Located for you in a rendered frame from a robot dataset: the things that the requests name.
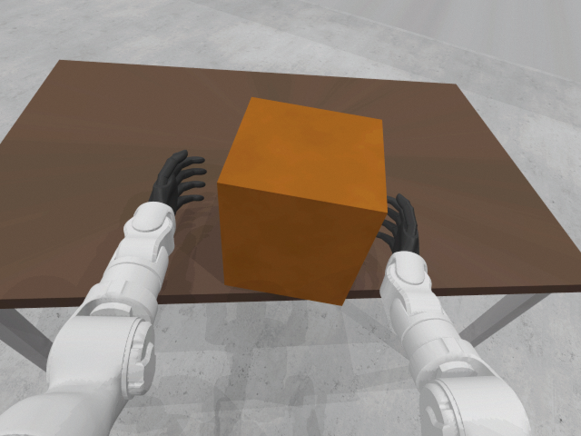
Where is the left robot upper arm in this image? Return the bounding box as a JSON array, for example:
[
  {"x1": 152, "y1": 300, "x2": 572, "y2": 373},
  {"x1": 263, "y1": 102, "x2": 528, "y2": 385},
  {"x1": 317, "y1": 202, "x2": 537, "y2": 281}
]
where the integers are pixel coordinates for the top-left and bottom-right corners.
[{"x1": 0, "y1": 316, "x2": 156, "y2": 436}]

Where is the carton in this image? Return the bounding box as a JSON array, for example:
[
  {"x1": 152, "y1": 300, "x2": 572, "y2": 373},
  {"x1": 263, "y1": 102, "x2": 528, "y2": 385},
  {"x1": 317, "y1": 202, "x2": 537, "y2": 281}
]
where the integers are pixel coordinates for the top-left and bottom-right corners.
[{"x1": 217, "y1": 97, "x2": 388, "y2": 306}]

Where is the robot left forearm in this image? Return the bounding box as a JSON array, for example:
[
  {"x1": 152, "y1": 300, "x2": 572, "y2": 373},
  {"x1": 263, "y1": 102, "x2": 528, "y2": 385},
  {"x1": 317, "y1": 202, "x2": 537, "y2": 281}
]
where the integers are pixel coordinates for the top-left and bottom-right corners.
[{"x1": 46, "y1": 202, "x2": 176, "y2": 388}]

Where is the robot right forearm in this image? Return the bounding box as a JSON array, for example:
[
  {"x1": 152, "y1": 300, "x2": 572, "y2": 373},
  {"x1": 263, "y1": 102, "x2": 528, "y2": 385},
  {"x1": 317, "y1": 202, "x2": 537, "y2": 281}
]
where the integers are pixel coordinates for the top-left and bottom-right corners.
[{"x1": 379, "y1": 251, "x2": 532, "y2": 436}]

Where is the right robot hand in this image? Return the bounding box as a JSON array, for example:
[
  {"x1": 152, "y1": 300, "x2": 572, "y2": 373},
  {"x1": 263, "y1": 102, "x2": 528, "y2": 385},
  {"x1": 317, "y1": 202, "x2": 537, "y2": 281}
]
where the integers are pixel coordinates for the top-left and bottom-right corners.
[{"x1": 376, "y1": 193, "x2": 419, "y2": 255}]

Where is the table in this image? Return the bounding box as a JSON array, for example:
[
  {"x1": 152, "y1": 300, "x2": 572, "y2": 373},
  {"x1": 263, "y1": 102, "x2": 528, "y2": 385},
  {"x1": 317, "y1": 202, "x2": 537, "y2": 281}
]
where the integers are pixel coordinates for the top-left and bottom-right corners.
[{"x1": 0, "y1": 60, "x2": 581, "y2": 372}]

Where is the left robot hand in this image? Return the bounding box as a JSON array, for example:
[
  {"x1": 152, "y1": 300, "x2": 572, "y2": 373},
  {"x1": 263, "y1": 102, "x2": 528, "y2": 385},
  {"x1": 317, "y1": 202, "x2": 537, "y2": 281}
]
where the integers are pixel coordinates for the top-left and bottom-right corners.
[{"x1": 148, "y1": 150, "x2": 207, "y2": 216}]

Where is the right robot upper arm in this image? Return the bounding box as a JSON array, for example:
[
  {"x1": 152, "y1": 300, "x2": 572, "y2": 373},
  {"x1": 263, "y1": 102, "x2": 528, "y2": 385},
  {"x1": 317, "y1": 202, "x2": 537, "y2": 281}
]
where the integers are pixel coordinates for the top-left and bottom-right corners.
[{"x1": 419, "y1": 376, "x2": 530, "y2": 436}]

